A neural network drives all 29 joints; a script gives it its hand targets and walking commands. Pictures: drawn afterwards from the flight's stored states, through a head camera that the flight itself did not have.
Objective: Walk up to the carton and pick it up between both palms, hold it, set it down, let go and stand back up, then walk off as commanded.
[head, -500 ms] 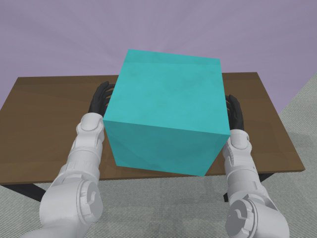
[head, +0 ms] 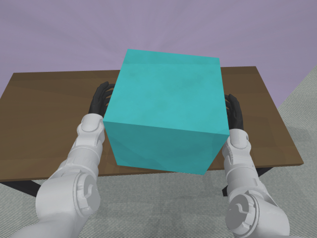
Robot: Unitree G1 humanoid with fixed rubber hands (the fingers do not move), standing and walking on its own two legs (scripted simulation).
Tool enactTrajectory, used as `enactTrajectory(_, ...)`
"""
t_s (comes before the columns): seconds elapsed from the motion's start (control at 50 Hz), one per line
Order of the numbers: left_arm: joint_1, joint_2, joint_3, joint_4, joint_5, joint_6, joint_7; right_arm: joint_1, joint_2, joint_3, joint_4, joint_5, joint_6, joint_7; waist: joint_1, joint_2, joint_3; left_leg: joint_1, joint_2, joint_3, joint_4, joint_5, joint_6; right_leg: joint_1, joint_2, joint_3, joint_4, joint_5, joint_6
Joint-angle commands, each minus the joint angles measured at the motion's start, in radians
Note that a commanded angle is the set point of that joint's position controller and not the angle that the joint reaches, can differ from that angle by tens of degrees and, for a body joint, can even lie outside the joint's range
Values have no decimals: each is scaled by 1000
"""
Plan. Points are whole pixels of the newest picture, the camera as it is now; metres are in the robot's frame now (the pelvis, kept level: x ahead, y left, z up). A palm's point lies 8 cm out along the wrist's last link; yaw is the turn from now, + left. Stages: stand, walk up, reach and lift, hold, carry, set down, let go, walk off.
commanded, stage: set down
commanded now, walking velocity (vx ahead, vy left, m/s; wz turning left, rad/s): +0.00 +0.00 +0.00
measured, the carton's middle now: (166, 113) +0.47 -0.03 -0.01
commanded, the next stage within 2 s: none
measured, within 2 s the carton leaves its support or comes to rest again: rests again in 0.14 s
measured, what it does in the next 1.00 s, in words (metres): stands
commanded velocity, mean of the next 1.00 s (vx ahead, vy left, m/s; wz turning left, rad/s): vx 0.00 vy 0.00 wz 0.00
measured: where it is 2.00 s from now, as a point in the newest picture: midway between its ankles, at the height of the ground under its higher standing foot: outside the picture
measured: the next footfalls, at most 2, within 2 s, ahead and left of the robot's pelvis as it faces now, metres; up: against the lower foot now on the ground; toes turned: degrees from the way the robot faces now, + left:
none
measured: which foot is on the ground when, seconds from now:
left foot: down 0.00-1.00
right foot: down 0.00-1.00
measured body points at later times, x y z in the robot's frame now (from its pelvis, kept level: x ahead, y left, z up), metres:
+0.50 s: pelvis +0.00 +0.00 +0.00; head +0.10 +0.01 +0.44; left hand +0.46 +0.16 +0.03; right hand +0.41 -0.21 +0.02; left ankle -0.01 +0.12 -0.75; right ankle -0.01 -0.12 -0.75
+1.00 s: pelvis -0.01 +0.00 +0.00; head +0.10 +0.01 +0.43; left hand +0.45 +0.16 +0.03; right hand +0.40 -0.21 +0.02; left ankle -0.01 +0.12 -0.75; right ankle -0.01 -0.12 -0.75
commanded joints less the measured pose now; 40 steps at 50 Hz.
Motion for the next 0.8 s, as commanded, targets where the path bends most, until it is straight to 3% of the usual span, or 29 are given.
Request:
enactTrajectory(0.0,-524,-442,-130,-55,24,-78,-81,-518,451,310,12,-60,-51,137,-12,-2,-556,201,-22,45,30,249,-24,244,8,-40,43,348,35)
enactTrajectory(0.06,-527,-446,-143,-59,29,-94,-75,-514,469,298,8,-66,-61,139,-12,29,-614,215,-19,46,39,281,-34,220,12,-42,56,354,28)
enactTrajectory(0.12,-509,-438,-121,-22,37,-104,-74,-500,472,307,38,-72,-67,141,-6,12,-583,207,-20,41,42,286,-33,216,13,-42,56,357,29)
enactTrajectory(0.22,-481,-447,-124,-20,40,-118,-75,-474,475,314,75,-66,-86,138,-4,45,-579,192,-18,40,57,322,-34,207,12,-42,69,395,26)
enactTrajectory(0.3,-478,-431,-117,-8,46,-127,-74,-474,468,311,91,-56,-90,138,-4,15,-553,177,-14,40,51,296,-28,192,12,-41,70,367,30)
enactTrajectory(0.36,-468,-444,-120,-10,51,-129,-68,-460,451,295,116,-57,-95,143,-7,52,-562,216,-8,35,62,319,-36,140,18,-46,59,332,20)
enactTrajectory(0.4,-465,-451,-122,-13,48,-129,-64,-467,446,292,128,-61,-96,143,-1,39,-544,236,-7,28,69,341,-38,115,19,-51,53,318,17)
enactTrajectory(0.56,-464,-435,-107,7,64,-124,-63,-451,431,249,149,-85,-90,146,-23,41,-522,220,-6,28,52,256,-32,73,17,-56,36,249,15)
enactTrajectory(0.6,-440,-426,-86,21,78,-123,-64,-431,440,259,146,-87,-88,147,-10,34,-512,202,-12,34,49,247,-25,94,15,-51,42,262,20)
enactTrajectory(0.78,-449,-421,-77,16,88,-133,-62,-426,444,240,160,-100,-91,147,-18,32,-502,167,-12,28,58,218,-20,68,10,-47,44,235,20)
